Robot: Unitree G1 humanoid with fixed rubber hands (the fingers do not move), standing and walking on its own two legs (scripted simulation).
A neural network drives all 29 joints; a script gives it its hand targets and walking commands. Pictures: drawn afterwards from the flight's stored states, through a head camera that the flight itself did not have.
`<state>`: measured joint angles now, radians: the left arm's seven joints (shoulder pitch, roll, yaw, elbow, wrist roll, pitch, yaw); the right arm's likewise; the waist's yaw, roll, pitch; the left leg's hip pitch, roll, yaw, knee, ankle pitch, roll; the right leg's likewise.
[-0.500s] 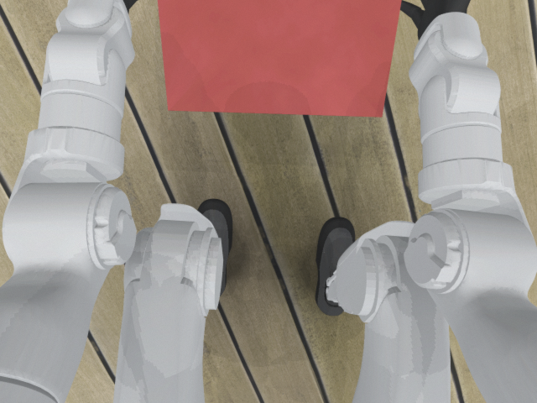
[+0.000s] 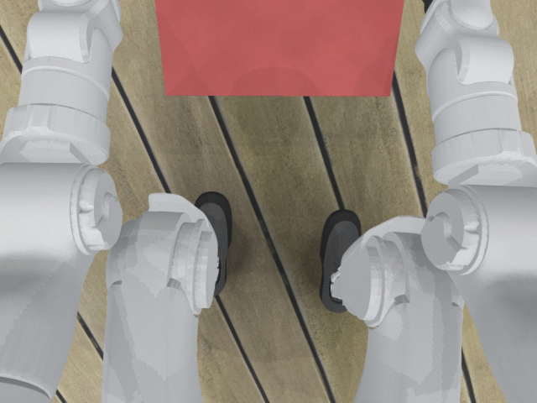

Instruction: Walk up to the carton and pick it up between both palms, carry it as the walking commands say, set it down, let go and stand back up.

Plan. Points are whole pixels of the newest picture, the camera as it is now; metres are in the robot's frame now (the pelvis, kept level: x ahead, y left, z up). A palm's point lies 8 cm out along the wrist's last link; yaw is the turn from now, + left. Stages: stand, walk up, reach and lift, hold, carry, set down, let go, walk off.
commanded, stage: set down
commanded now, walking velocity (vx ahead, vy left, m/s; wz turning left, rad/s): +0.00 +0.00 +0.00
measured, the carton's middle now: out of the picture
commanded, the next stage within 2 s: none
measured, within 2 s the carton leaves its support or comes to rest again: rests again in 0.74 s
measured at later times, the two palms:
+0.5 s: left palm out of the picture +0.54 +0.24 -0.17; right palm out of the picture +0.57 -0.12 -0.17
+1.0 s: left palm out of the picture +0.55 +0.24 -0.18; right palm out of the picture +0.57 -0.12 -0.18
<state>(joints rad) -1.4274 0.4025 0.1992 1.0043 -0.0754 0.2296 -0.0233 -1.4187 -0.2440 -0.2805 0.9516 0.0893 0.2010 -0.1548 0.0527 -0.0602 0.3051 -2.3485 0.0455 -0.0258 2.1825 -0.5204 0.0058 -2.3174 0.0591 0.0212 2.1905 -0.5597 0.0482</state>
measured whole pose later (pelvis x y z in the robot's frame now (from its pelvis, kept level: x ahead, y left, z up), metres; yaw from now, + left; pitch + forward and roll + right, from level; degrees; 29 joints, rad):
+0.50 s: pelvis +0.01 +0.00 +0.00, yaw -1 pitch +38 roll -2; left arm -1.45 0.39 0.25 1.00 -0.03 0.21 -0.08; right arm -1.43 -0.26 -0.31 0.98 0.09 0.17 -0.13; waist 0.06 -0.07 0.35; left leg -2.33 0.05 -0.03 2.21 -0.56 0.01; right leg -2.30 0.07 0.02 2.21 -0.59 0.05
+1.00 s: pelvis +0.01 +0.00 -0.01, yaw -1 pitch +38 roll -1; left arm -1.47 0.40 0.28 1.03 0.00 0.19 -0.09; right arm -1.44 -0.26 -0.33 0.99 0.06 0.16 -0.10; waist 0.06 -0.08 0.37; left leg -2.32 0.05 -0.03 2.24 -0.58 0.00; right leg -2.29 0.07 0.02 2.23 -0.61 0.05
